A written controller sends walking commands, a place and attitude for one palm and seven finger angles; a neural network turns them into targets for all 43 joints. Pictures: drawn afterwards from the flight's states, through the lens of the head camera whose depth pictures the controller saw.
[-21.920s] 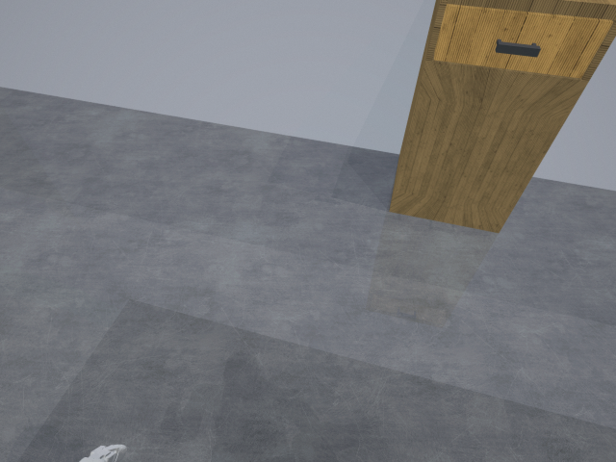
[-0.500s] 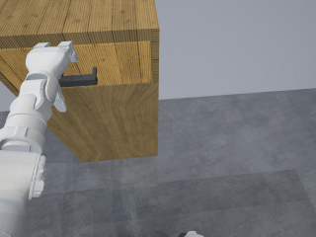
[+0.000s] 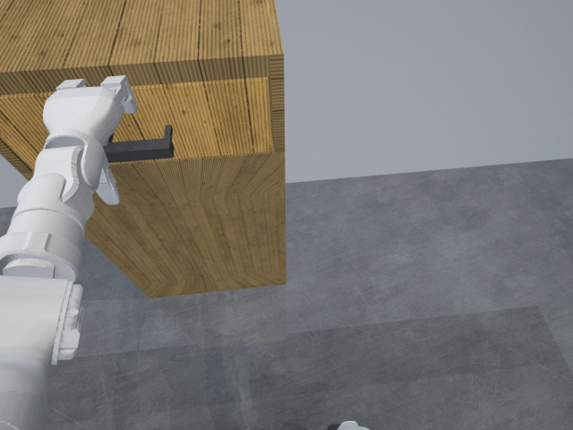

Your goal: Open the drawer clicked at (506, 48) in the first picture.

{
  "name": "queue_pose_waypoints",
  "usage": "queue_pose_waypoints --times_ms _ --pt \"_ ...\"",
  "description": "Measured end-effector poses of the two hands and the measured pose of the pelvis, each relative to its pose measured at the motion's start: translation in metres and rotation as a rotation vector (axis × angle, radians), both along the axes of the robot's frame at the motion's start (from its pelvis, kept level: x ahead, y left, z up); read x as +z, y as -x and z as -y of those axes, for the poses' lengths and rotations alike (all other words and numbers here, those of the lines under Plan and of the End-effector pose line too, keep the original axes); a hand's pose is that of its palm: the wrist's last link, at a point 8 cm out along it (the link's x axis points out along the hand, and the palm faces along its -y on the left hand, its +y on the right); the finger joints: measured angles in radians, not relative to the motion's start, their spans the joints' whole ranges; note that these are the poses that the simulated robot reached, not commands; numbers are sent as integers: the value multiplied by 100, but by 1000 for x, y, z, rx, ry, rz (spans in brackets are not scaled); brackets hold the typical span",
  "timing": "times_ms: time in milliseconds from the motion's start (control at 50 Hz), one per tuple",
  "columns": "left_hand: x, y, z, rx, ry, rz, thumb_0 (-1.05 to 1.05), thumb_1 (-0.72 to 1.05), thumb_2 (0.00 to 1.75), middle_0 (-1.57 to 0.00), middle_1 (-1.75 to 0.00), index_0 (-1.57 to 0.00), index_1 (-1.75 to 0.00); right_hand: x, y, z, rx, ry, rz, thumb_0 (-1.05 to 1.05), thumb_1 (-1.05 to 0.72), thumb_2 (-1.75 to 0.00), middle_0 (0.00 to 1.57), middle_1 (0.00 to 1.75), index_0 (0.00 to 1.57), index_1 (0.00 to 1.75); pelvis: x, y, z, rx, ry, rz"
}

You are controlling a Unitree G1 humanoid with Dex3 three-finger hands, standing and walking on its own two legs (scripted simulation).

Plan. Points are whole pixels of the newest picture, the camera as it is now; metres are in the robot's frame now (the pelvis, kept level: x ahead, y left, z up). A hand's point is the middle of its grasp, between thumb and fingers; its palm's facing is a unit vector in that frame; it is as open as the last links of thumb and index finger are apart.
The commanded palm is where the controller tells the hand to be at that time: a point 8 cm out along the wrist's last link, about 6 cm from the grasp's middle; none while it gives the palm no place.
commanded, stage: re-aim the fingers above the handle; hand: left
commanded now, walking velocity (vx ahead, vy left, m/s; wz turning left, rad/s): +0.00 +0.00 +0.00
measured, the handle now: (137, 141) +0.56 +0.23 +0.04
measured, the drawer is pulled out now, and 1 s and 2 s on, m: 0.00 0.00 0.00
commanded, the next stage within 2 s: lower the fingers behind the handle in 0.52 s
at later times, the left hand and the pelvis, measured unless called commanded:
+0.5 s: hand (102, 144) +0.49 +0.25 +0.10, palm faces -0.02 +0.00 -1.00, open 13.8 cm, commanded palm +0.47 +0.25 +0.15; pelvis +0.00 +0.00 +0.00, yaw +0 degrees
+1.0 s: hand (114, 155) +0.50 +0.24 +0.07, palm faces -0.05 -0.01 -1.00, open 13.8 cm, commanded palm +0.48 +0.25 +0.12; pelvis +0.00 +0.00 -0.01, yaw +0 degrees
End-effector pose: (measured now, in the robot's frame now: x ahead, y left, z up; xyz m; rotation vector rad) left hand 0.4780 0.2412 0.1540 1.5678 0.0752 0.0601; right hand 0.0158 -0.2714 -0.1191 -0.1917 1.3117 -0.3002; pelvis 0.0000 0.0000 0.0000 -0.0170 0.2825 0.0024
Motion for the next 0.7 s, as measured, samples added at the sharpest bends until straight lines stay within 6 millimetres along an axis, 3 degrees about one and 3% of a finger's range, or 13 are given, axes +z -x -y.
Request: queue_pose_waypoints --times_ms 320,540,700 --pt "-3 6 0 -17 -6 -18 0 -49 30 -32 -120 -32 -120 2 -8 6 12 17 26 0 -90 -89 21 30 20 30 0 2 4 3 -2 5" --pt "2 4 -1 -3 -3 -17 0 -49 30 -32 -120 -32 -120 2 -3 6 5 13 10 0 -90 -89 21 30 20 30 0 0 3 3 0 3" --pt "-6 2 0 -10 -4 -35 0 -49 30 -32 -120 -32 -120 1 -1 3 -1 10 11 0 -90 -89 21 30 20 30 0 1 2 -2 -2 1"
